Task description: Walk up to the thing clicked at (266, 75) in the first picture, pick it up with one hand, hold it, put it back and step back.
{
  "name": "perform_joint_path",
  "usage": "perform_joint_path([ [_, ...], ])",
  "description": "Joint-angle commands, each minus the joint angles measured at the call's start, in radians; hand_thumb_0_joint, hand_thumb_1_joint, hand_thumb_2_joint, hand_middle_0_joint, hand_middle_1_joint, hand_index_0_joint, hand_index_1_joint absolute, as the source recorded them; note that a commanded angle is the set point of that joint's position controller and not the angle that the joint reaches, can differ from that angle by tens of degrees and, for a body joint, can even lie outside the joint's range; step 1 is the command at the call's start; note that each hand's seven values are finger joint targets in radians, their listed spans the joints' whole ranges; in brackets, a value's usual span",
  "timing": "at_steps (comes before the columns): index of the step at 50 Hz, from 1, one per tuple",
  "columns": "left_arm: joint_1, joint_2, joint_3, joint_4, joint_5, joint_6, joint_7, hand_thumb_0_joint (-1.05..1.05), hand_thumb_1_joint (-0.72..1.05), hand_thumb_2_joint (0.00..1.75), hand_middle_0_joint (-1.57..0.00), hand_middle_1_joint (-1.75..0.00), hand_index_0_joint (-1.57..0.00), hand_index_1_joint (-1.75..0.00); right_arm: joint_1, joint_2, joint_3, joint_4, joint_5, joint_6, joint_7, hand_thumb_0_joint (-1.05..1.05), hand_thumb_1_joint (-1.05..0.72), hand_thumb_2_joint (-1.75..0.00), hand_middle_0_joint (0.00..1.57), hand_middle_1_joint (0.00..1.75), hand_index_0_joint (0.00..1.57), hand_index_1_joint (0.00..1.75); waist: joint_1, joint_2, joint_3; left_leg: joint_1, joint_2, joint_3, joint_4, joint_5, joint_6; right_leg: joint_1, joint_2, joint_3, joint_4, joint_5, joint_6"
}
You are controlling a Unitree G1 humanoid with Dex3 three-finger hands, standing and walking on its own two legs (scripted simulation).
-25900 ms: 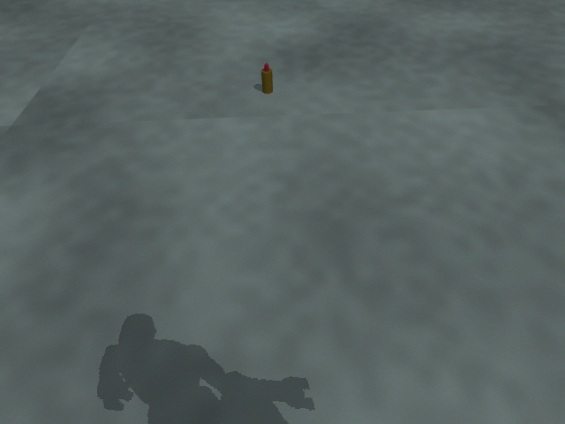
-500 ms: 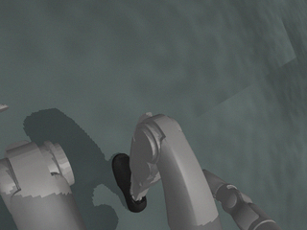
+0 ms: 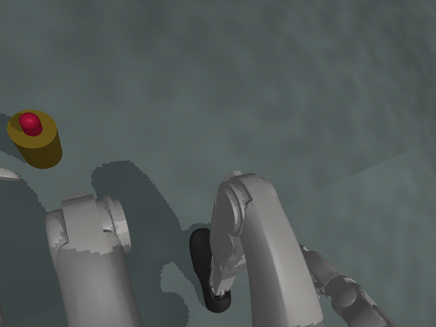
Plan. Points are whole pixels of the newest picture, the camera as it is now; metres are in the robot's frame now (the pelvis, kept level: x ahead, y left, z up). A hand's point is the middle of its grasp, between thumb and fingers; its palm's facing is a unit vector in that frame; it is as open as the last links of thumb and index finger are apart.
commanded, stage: rise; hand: left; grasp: from the side
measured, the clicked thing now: (37, 138) +0.45 +0.26 -0.21
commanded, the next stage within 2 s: home in 0.02 s
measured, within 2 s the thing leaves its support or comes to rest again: neither
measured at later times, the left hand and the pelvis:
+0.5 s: hand out of the picture +0.30 +0.35 +0.03, palm faces +0.25 -0.85 -0.46, open 17.3 cm; pelvis +0.01 -0.01 +0.12, yaw +8 degrees
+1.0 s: hand out of the picture +0.25 +0.26 +0.25, palm faces +0.32 -0.88 -0.36, open 17.2 cm; pelvis +0.08 -0.01 +0.35, yaw +13 degrees
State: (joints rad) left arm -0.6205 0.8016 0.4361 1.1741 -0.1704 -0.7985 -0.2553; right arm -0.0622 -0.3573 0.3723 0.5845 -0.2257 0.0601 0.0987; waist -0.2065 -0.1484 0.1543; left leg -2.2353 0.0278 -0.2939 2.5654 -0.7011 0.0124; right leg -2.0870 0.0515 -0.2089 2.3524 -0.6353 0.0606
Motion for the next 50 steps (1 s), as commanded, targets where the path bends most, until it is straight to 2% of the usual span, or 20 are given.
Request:
perform_joint_path([
  [1, -0.258, 0.259, 0.041, -0.185, 0.148, 0.071, 0.043, 0.00, -0.52, 0.06, -0.08, -0.04, -0.07, -0.04, 0.100, -0.260, -0.184, -0.040, 0.065, 0.019, -0.030, 0.00, -0.93, -0.92, 0.20, 0.30, 0.20, 0.30, -0.010, 0.499, -0.662, 0.465, 0.044, 0.089, -0.411, 0.065, -0.017, 0.196, 0.031, -0.046, -0.207, 0.089, -0.087],
  [2, -0.266, 0.277, 0.079, -0.235, 0.149, 0.087, 0.056, 0.00, -0.53, 0.07, -0.08, -0.05, -0.07, -0.05, 0.110, -0.272, -0.209, -0.042, 0.076, 0.026, -0.032, 0.00, -0.93, -0.92, 0.20, 0.30, 0.20, 0.30, 0.002, 0.526, -0.702, 0.511, 0.048, 0.083, -0.437, 0.064, -0.023, 0.172, 0.025, -0.044, -0.195, 0.089, -0.091],
  [3, -0.294, 0.252, 0.049, -0.262, 0.159, 0.106, 0.063, 0.00, -0.55, 0.09, -0.08, -0.05, -0.06, -0.06, 0.113, -0.255, -0.212, -0.046, 0.088, 0.034, -0.031, 0.00, -0.93, -0.92, 0.20, 0.30, 0.20, 0.30, 0.008, 0.544, -0.708, 0.506, 0.047, 0.086, -0.460, 0.035, -0.024, 0.166, 0.025, -0.035, -0.202, 0.072, -0.093],
  [5, -0.226, 0.375, 0.155, -0.381, 0.187, 0.166, 0.096, 0.00, -0.58, 0.09, -0.09, -0.06, -0.07, -0.07, 0.135, -0.249, -0.247, -0.065, 0.107, 0.049, -0.042, 0.00, -0.96, -0.93, 0.20, 0.30, 0.20, 0.30, 0.080, 0.649, -0.828, 0.596, 0.045, 0.109, -0.505, 0.075, -0.030, 0.193, 0.018, -0.011, -0.205, 0.090, -0.098],
  [7, -0.169, 0.376, 0.151, -0.426, 0.209, 0.232, 0.119, 0.00, -0.50, 0.13, -0.07, -0.08, -0.07, -0.08, 0.172, -0.236, -0.281, -0.063, 0.129, 0.066, -0.048, 0.00, -0.90, -0.90, 0.20, 0.30, 0.20, 0.30, 0.100, 0.672, -0.838, 0.594, 0.038, 0.141, -0.533, 0.082, -0.028, 0.185, 0.016, 0.016, -0.220, 0.084, -0.106],
  [8, -0.207, 0.319, 0.115, -0.493, 0.211, 0.258, 0.124, 0.00, -0.51, 0.08, -0.06, -0.06, -0.05, -0.06, 0.186, -0.202, -0.279, -0.055, 0.135, 0.072, -0.049, 0.00, -0.90, -0.90, 0.20, 0.30, 0.20, 0.30, 0.089, 0.652, -0.823, 0.581, 0.035, 0.151, -0.533, 0.104, -0.026, 0.185, 0.017, 0.024, -0.235, 0.102, -0.107],
  [11, -0.089, 0.247, 0.114, -0.496, 0.218, 0.348, 0.154, 0.00, -0.56, 0.05, -0.05, -0.05, -0.05, -0.05, 0.205, -0.174, -0.319, -0.055, 0.164, 0.082, -0.057, 0.00, -0.90, -0.90, 0.20, 0.30, 0.20, 0.30, 0.117, 0.573, -0.817, 0.570, 0.025, 0.172, -0.555, 0.138, -0.020, 0.179, 0.012, 0.041, -0.273, 0.112, -0.111],
  [12, -0.002, 0.174, 0.073, -0.448, 0.220, 0.387, 0.159, 0.00, -0.55, 0.06, -0.05, -0.06, -0.05, -0.06, 0.221, -0.176, -0.344, -0.052, 0.173, 0.087, -0.061, 0.00, -0.90, -0.90, 0.20, 0.30, 0.20, 0.30, 0.108, 0.522, -0.807, 0.565, 0.022, 0.177, -0.563, 0.124, -0.014, 0.185, 0.010, 0.045, -0.300, 0.092, -0.109],
  [13, -0.015, 0.158, 0.074, -0.522, 0.217, 0.407, 0.167, 0.00, -0.55, 0.06, -0.05, -0.06, -0.05, -0.06, 0.216, -0.165, -0.353, -0.067, 0.183, 0.087, -0.063, 0.00, -0.90, -0.90, 0.20, 0.30, 0.20, 0.30, 0.120, 0.497, -0.811, 0.563, 0.020, 0.174, -0.592, 0.106, -0.011, 0.178, 0.008, 0.050, -0.320, 0.082, -0.111],
  [14, 0.064, 0.068, 0.019, -0.463, 0.218, 0.441, 0.167, 0.00, -0.54, 0.06, -0.06, -0.06, -0.06, -0.06, 0.222, -0.166, -0.377, -0.057, 0.192, 0.087, -0.064, 0.00, -0.89, -0.90, 0.20, 0.30, 0.20, 0.30, 0.105, 0.453, -0.798, 0.570, 0.018, 0.177, -0.605, 0.087, -0.007, 0.178, 0.006, 0.055, -0.347, 0.066, -0.108],
  [16, 0.093, -0.014, -0.031, -0.523, 0.213, 0.497, 0.180, 0.00, -0.54, 0.07, -0.06, -0.06, -0.06, -0.06, 0.233, -0.157, -0.404, -0.067, 0.210, 0.083, -0.067, 0.00, -0.89, -0.90, 0.20, 0.30, 0.20, 0.30, 0.099, 0.383, -0.809, 0.584, 0.016, 0.179, -0.643, 0.069, 0.000, 0.199, 0.001, 0.067, -0.396, 0.054, -0.105],
  [19, 0.130, -0.064, -0.085, -0.702, 0.206, 0.571, 0.206, 0.00, -0.55, 0.06, -0.06, -0.06, -0.06, -0.06, 0.233, -0.134, -0.422, -0.107, 0.235, 0.077, -0.073, 0.00, -0.89, -0.90, 0.20, 0.30, 0.20, 0.30, 0.114, 0.304, -0.884, 0.651, 0.013, 0.186, -0.710, 0.065, 0.007, 0.315, -0.003, 0.087, -0.503, 0.052, -0.095],
  [20, 0.117, -0.048, -0.088, -0.786, 0.204, 0.588, 0.218, 0.00, -0.54, 0.07, -0.06, -0.06, -0.06, -0.06, 0.239, -0.131, -0.430, -0.107, 0.244, 0.076, -0.078, 0.00, -0.89, -0.90, 0.20, 0.30, 0.20, 0.30, 0.129, 0.317, -0.913, 0.687, 0.013, 0.185, -0.746, 0.039, 0.007, 0.347, -0.006, 0.096, -0.530, 0.031, -0.095],
  [22, 0.273, 0.045, -0.006, -0.855, 0.204, 0.635, 0.255, 0.00, -0.49, 0.10, -0.07, -0.07, -0.07, -0.07, 0.240, -0.146, -0.456, -0.140, 0.260, 0.075, -0.096, 0.00, -0.89, -0.90, 0.20, 0.30, 0.20, 0.30, 0.166, 0.292, -0.956, 0.752, 0.013, 0.197, -0.807, 0.049, 0.010, 0.460, -0.011, 0.116, -0.602, 0.030, -0.088],
  [25, 0.322, 0.006, -0.028, -0.971, 0.201, 0.693, 0.293, 0.00, -0.47, 0.11, -0.07, -0.07, -0.07, -0.08, 0.231, -0.106, -0.451, -0.173, 0.276, 0.063, -0.121, 0.00, -0.89, -0.90, 0.20, 0.30, 0.20, 0.30, 0.165, 0.254, -0.931, 0.791, 0.011, 0.217, -0.892, 0.021, 0.015, 0.588, -0.019, 0.159, -0.715, -0.010, -0.084],
  [28, 0.371, 0.002, -0.009, -1.001, 0.205, 0.737, 0.335, 0.00, -0.48, 0.11, -0.07, -0.08, -0.07, -0.08, 0.234, -0.075, -0.445, -0.163, 0.279, 0.041, -0.153, 0.00, -0.89, -0.90, 0.20, 0.30, 0.20, 0.30, 0.178, 0.258, -0.904, 0.853, 0.007, 0.241, -0.949, 0.083, 0.019, 0.698, -0.024, 0.192, -0.790, 0.043, -0.081],
  [32, 0.498, -0.148, -0.100, -0.961, 0.202, 0.788, 0.366, 0.00, -0.50, 0.09, -0.06, -0.07, -0.06, -0.07, 0.231, -0.037, -0.436, -0.162, 0.275, 0.006, -0.185, 0.00, -0.89, -0.90, 0.20, 0.30, 0.20, 0.30, 0.160, 0.272, -0.812, 0.951, 0.000, 0.259, -1.051, 0.143, 0.016, 0.793, -0.028, 0.200, -0.900, 0.100, -0.083],
  [35, 0.561, -0.215, -0.140, -0.914, 0.196, 0.817, 0.380, 0.00, -0.49, 0.09, -0.06, -0.07, -0.06, -0.07, 0.244, -0.030, -0.431, -0.159, 0.274, -0.022, -0.199, 0.00, -0.89, -0.90, 0.20, 0.30, 0.20, 0.30, 0.158, 0.269, -0.727, 1.038, 0.002, 0.258, -1.133, 0.185, 0.010, 0.836, -0.030, 0.193, -0.972, 0.135, -0.086],
  [38, 0.587, -0.285, -0.204, -0.939, 0.187, 0.848, 0.388, 0.00, -0.48, 0.10, -0.06, -0.07, -0.06, -0.07, 0.274, -0.024, -0.429, -0.164, 0.274, -0.048, -0.208, 0.00, -0.89, -0.90, 0.20, 0.30, 0.20, 0.30, 0.146, 0.249, -0.728, 1.146, 0.002, 0.263, -1.194, 0.267, 0.007, 0.950, -0.036, 0.193, -1.057, 0.218, -0.082],
  [50, 0.832, -0.381, -0.299, -1.124, 0.170, 0.978, 0.445, 0.00, -0.54, 0.06, -0.05, -0.06, -0.05, -0.06, 0.300, 0.006, -0.410, -0.204, 0.275, -0.111, -0.260, 0.00, -0.89, -0.90, 0.20, 0.30, 0.20, 0.30, 0.170, 0.238, -0.589, 1.487, -0.009, 0.274, -1.513, 0.429, -0.010, 1.320, -0.042, 0.171, -1.347, 0.364, -0.074],
])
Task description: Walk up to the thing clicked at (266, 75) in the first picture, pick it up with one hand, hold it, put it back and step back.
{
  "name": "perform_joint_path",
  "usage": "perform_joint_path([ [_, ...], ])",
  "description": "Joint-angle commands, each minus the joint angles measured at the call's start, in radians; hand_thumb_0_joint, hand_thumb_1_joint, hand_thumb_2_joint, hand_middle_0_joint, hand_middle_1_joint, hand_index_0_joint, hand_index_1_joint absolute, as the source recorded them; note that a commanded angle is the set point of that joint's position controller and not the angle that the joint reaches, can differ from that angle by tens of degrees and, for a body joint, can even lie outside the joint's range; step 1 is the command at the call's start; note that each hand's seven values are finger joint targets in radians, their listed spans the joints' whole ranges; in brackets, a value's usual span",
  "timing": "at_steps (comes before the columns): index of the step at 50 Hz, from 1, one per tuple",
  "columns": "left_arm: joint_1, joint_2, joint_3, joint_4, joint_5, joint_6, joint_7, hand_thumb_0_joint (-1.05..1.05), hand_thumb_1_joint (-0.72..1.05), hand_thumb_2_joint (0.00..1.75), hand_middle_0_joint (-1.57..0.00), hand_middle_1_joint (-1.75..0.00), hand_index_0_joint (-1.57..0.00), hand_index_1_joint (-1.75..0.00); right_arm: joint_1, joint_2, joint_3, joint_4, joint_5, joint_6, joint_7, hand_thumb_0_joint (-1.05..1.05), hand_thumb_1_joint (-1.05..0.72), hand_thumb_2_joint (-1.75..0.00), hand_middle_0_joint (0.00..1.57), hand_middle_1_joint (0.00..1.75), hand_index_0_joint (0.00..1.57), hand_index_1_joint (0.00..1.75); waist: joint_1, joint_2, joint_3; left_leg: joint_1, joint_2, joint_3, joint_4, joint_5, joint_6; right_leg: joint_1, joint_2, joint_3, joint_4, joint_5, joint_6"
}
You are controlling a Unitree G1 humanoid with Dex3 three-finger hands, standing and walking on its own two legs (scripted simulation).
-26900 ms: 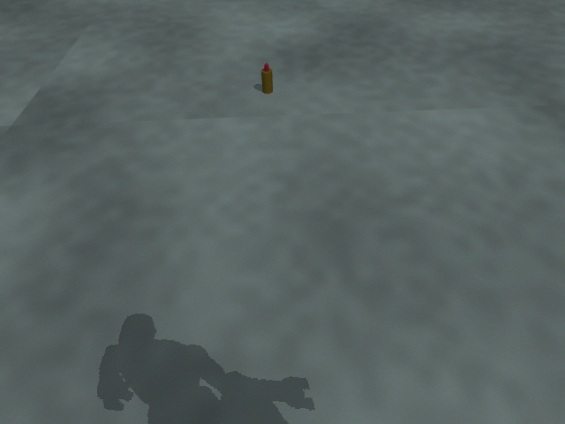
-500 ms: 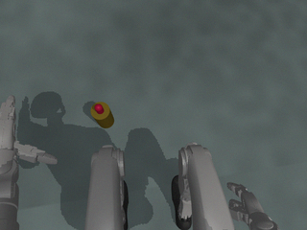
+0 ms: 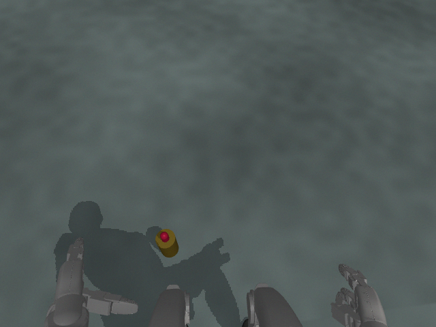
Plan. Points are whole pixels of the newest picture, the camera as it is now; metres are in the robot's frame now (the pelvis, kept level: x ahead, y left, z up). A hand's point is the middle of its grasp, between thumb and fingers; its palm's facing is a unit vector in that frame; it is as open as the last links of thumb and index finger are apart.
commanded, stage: home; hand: left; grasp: from the side
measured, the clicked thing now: (167, 242) +0.43 +0.18 -0.56
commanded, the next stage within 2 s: stand in 2.00 s
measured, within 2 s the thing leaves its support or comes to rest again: neither
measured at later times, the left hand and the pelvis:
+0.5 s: hand (97, 308) +0.18 +0.19 +0.01, palm faces +0.12 -0.95 -0.29, open 17.5 cm; pelvis +0.02 +0.01 +0.06, yaw +1 degrees
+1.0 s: hand (106, 305) +0.18 +0.18 +0.01, palm faces +0.11 -0.95 -0.29, open 17.4 cm; pelvis +0.02 +0.00 +0.07, yaw +1 degrees
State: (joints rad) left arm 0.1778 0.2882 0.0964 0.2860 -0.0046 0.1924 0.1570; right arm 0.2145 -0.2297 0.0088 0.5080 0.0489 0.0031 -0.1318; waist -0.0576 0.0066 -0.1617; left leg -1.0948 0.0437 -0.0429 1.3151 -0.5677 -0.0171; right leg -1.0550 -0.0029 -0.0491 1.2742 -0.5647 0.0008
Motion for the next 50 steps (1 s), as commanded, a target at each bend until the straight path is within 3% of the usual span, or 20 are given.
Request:
perform_joint_path([
  [1, 0.061, 0.128, 0.035, -0.273, 0.003, -0.003, 0.036, 0.00, -0.51, 0.08, -0.06, -0.06, -0.05, -0.06, 0.024, -0.118, -0.046, -0.138, -0.001, -0.058, -0.035, 0.00, -0.89, -0.90, 0.20, 0.30, 0.20, 0.30, 0.022, 0.099, -0.256, 0.371, -0.026, 0.027, -0.288, 0.295, 0.020, 0.315, 0.014, 0.010, -0.294, 0.297, -0.013],
  [7, 0.214, 0.052, -0.043, -0.415, -0.005, 0.044, 0.041, 0.00, -0.56, 0.05, -0.05, -0.05, -0.05, -0.05, 0.031, -0.101, -0.039, -0.168, -0.008, -0.082, -0.059, 0.00, -0.90, -0.90, 0.20, 0.30, 0.20, 0.30, 0.018, 0.078, -0.166, 0.471, -0.026, 0.028, -0.393, 0.337, 0.018, 0.415, 0.023, -0.010, -0.393, 0.333, -0.011],
  [10, 0.266, 0.036, -0.064, -0.462, -0.006, 0.058, 0.037, 0.00, -0.56, 0.05, -0.05, -0.05, -0.05, -0.05, 0.021, -0.097, -0.032, -0.188, -0.011, -0.098, -0.064, 0.00, -0.90, -0.90, 0.20, 0.30, 0.20, 0.30, 0.016, 0.045, -0.096, 0.485, -0.023, 0.021, -0.436, 0.312, 0.019, 0.428, 0.029, -0.024, -0.426, 0.306, -0.009],
  [15, 0.295, 0.029, -0.063, -0.497, -0.005, 0.055, 0.021, 0.00, -0.58, 0.04, -0.05, -0.05, -0.05, -0.05, 0.008, -0.099, -0.032, -0.206, -0.020, -0.120, -0.064, 0.00, -0.90, -0.90, 0.20, 0.30, 0.20, 0.30, 0.023, -0.003, 0.010, 0.470, -0.023, 0.020, -0.488, 0.239, 0.022, 0.437, 0.031, -0.030, -0.479, 0.236, -0.003],
  [23, 0.267, 0.024, -0.050, -0.509, 0.006, 0.027, 0.004, 0.00, -0.53, 0.07, -0.05, -0.06, -0.05, -0.06, 0.015, -0.097, -0.031, -0.197, -0.037, -0.151, -0.058, 0.00, -0.90, -0.90, 0.20, 0.30, 0.20, 0.30, 0.026, 0.046, -0.033, 0.522, -0.028, 0.028, -0.497, 0.274, 0.015, 0.482, 0.025, -0.015, -0.477, 0.263, -0.008],
  [27, 0.245, 0.023, -0.057, -0.537, 0.006, 0.025, 0.006, 0.00, -0.54, 0.06, -0.05, -0.05, -0.05, -0.06, 0.005, -0.097, -0.028, -0.198, -0.039, -0.165, -0.060, 0.00, -0.90, -0.90, 0.20, 0.30, 0.20, 0.30, 0.025, 0.072, -0.058, 0.553, -0.030, 0.029, -0.507, 0.258, 0.013, 0.482, 0.024, -0.011, -0.485, 0.249, -0.007],
  [28, 0.260, -0.001, -0.077, -0.509, 0.008, 0.029, 0.004, 0.00, -0.54, 0.06, -0.05, -0.05, -0.05, -0.05, 0.019, -0.092, -0.029, -0.180, -0.042, -0.167, -0.063, 0.00, -0.90, -0.90, 0.20, 0.30, 0.20, 0.30, 0.020, 0.070, -0.073, 0.561, -0.029, 0.026, -0.504, 0.273, 0.012, 0.494, 0.025, -0.013, -0.484, 0.264, -0.007],
  [30, 0.265, 0.029, -0.048, -0.519, 0.008, 0.025, 0.009, 0.00, -0.55, 0.06, -0.05, -0.05, -0.05, -0.05, 0.000, -0.092, -0.024, -0.183, -0.041, -0.170, -0.063, 0.00, -0.90, -0.90, 0.20, 0.30, 0.20, 0.30, 0.036, 0.068, -0.060, 0.555, -0.031, 0.027, -0.508, 0.270, 0.013, 0.503, 0.023, -0.014, -0.492, 0.261, -0.007],
  [31, 0.272, 0.020, -0.056, -0.503, 0.008, 0.024, 0.007, 0.00, -0.53, 0.07, -0.05, -0.06, -0.05, -0.06, 0.001, -0.095, -0.025, -0.185, -0.041, -0.171, -0.063, 0.00, -0.90, -0.90, 0.20, 0.30, 0.20, 0.30, 0.026, 0.042, -0.053, 0.550, -0.030, 0.027, -0.504, 0.273, 0.015, 0.500, 0.024, -0.013, -0.494, 0.263, -0.006],
  [36, 0.286, 0.009, -0.053, -0.457, 0.007, 0.019, 0.002, 0.00, -0.54, 0.06, -0.05, -0.06, -0.05, -0.06, 0.000, -0.093, -0.027, -0.176, -0.042, -0.172, -0.063, 0.00, -0.90, -0.90, 0.20, 0.30, 0.20, 0.30, 0.034, -0.006, -0.029, 0.521, -0.036, 0.037, -0.494, 0.261, 0.022, 0.501, 0.019, -0.006, -0.519, 0.260, 0.001],
  [39, 0.291, 0.015, -0.054, -0.462, 0.006, 0.019, -0.002, 0.00, -0.53, 0.07, -0.05, -0.06, -0.05, -0.06, 0.004, -0.095, -0.030, -0.176, -0.041, -0.172, -0.059, 0.00, -0.90, -0.90, 0.20, 0.30, 0.20, 0.30, 0.038, 0.010, -0.042, 0.528, -0.038, 0.040, -0.495, 0.279, 0.021, 0.510, 0.018, -0.005, -0.516, 0.276, 0.000],
  [42, 0.260, 0.013, -0.051, -0.468, 0.006, 0.012, -0.003, 0.00, -0.52, 0.07, -0.05, -0.06, -0.05, -0.06, -0.002, -0.097, -0.032, -0.173, -0.039, -0.175, -0.058, 0.00, -0.90, -0.90, 0.20, 0.30, 0.20, 0.30, 0.034, 0.019, -0.028, 0.533, -0.034, 0.042, -0.510, 0.236, 0.020, 0.494, 0.019, -0.003, -0.521, 0.235, -0.001],
  [45, 0.247, 0.034, -0.038, -0.490, 0.008, 0.008, -0.002, 0.00, -0.54, 0.06, -0.05, -0.06, -0.05, -0.06, 0.000, -0.090, -0.029, -0.170, -0.040, -0.178, -0.063, 0.00, -0.90, -0.90, 0.20, 0.30, 0.20, 0.30, 0.034, 0.013, -0.051, 0.548, -0.036, 0.044, -0.494, 0.285, 0.023, 0.513, 0.016, 0.001, -0.522, 0.288, 0.002],
  [50, 0.265, 0.004, -0.055, -0.436, 0.007, 0.014, -0.006, 0.00, -0.52, 0.08, -0.05, -0.06, -0.05, -0.06, 0.002, -0.095, -0.033, -0.158, -0.041, -0.183, -0.063, 0.00, -0.90, -0.90, 0.20, 0.30, 0.20, 0.30, 0.025, 0.005, -0.042, 0.551, -0.035, 0.046, -0.494, 0.289, 0.024, 0.511, 0.015, 0.003, -0.520, 0.294, 0.004],
])
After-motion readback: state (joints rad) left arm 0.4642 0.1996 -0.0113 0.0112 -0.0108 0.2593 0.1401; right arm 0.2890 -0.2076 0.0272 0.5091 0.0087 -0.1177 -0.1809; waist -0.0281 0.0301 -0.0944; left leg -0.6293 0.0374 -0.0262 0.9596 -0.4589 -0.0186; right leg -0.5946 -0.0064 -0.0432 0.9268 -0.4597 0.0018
